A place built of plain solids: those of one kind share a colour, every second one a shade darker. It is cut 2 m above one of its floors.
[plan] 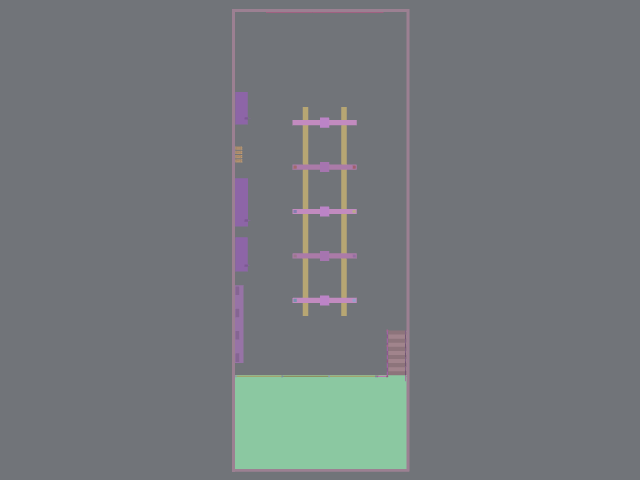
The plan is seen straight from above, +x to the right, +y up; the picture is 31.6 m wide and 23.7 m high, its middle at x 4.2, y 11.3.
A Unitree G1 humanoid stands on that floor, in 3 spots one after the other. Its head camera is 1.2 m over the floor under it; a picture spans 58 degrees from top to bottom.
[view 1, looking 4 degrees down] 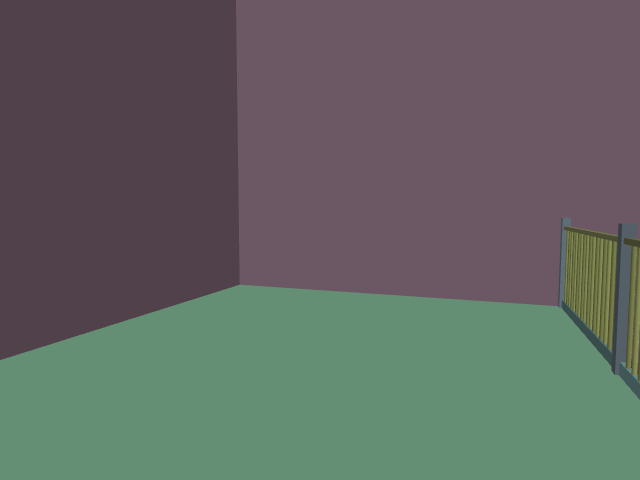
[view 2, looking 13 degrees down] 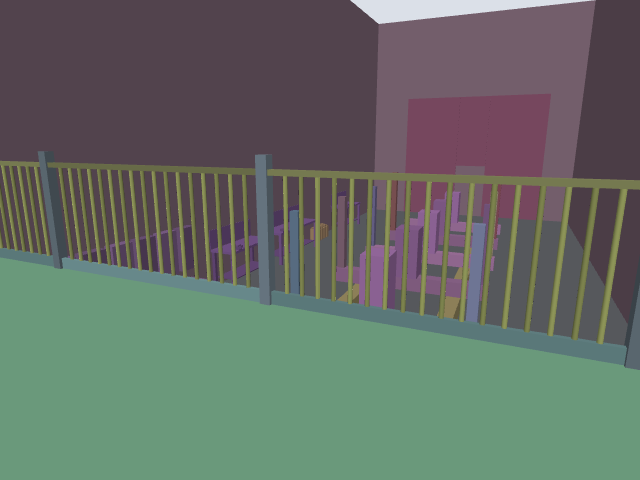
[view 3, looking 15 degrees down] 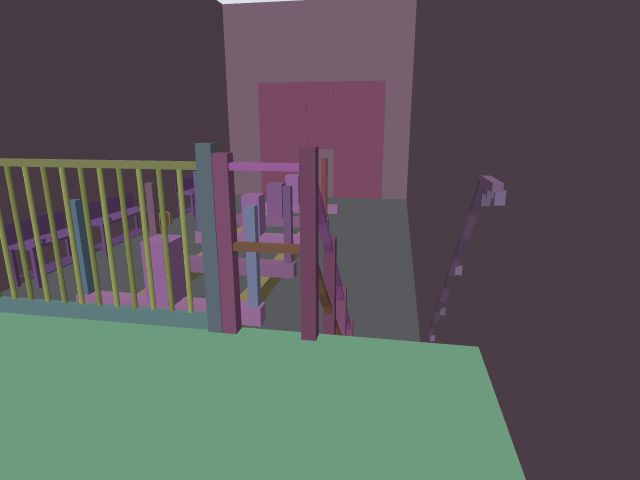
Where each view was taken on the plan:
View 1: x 6.02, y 3.56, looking -160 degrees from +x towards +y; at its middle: wall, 6.42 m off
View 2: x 6.27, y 1.91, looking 114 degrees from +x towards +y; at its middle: cans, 14.91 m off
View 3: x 7.98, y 2.32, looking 100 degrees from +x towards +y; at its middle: ground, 13.03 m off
